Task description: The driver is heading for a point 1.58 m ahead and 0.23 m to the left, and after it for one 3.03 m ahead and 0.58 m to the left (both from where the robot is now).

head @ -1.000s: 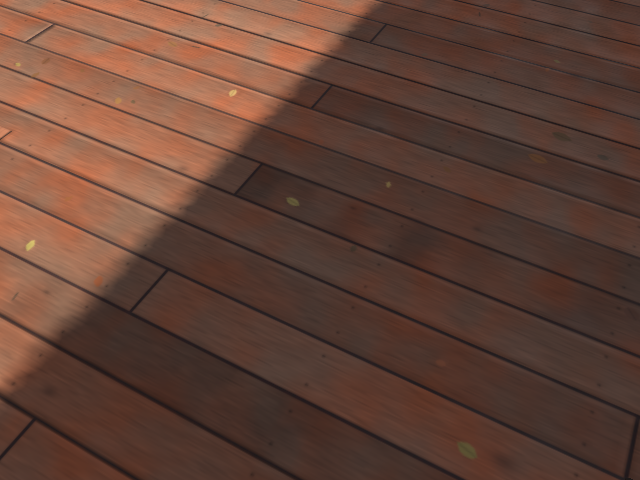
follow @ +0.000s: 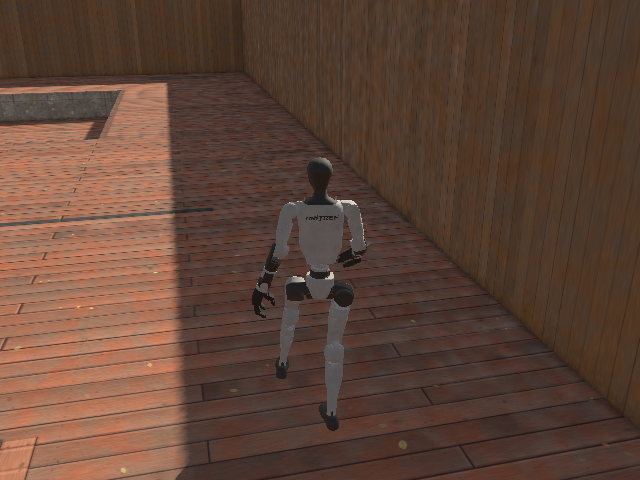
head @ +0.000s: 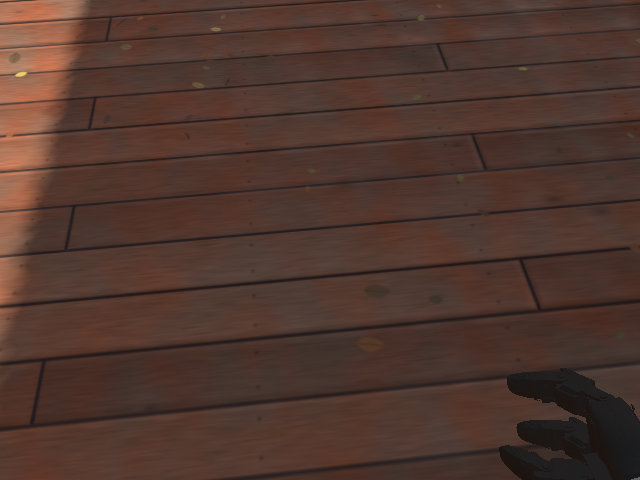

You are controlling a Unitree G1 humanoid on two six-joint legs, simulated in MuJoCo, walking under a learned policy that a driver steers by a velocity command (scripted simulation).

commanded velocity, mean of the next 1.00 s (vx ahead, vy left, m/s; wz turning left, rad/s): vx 1.00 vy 0.00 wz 0.11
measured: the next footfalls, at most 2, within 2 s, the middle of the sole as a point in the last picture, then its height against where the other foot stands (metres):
left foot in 0.08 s outside the picture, level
right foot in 0.52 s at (455, 425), level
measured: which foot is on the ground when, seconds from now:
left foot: up 0.00-0.06, down 0.08-0.52, up 0.54-0.94, down 0.96-1.00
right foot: down 0.00-0.08, up 0.10-0.50, down 0.52-0.96, up 0.98-1.00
